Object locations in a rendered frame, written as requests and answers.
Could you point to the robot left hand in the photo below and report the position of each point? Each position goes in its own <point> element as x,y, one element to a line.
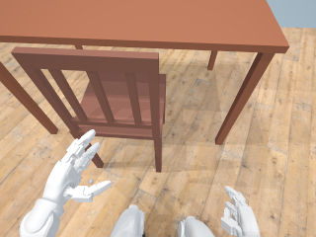
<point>64,173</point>

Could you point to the robot right hand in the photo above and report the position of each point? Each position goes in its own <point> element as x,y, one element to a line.
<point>243,221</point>

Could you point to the robot left thigh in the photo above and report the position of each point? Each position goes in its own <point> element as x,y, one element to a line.
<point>129,224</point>

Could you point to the chair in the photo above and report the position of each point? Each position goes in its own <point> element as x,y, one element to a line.
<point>125,96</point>

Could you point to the robot right thigh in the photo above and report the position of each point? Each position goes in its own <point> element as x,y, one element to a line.
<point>193,228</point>

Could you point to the left robot forearm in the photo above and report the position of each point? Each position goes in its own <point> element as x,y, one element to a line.
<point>43,220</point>

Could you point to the robot thigh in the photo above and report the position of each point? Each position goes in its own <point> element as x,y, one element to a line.
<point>129,224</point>
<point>193,228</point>

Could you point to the table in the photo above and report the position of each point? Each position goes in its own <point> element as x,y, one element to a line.
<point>213,25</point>

